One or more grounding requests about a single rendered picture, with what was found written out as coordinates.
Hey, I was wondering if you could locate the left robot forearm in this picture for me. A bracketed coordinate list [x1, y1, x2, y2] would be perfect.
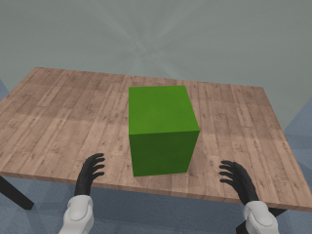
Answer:
[58, 195, 95, 234]

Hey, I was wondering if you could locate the table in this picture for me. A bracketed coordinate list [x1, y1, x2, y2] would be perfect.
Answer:
[0, 66, 312, 234]

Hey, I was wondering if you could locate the left robot hand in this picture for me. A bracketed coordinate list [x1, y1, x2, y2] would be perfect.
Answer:
[74, 153, 105, 197]

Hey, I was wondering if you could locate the carton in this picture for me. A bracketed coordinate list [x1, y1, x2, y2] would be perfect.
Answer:
[129, 85, 200, 177]

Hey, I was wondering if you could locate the right robot forearm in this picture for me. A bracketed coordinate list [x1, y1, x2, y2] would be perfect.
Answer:
[243, 201, 280, 234]

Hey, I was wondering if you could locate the right robot hand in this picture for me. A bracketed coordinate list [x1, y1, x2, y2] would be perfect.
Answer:
[218, 160, 259, 206]

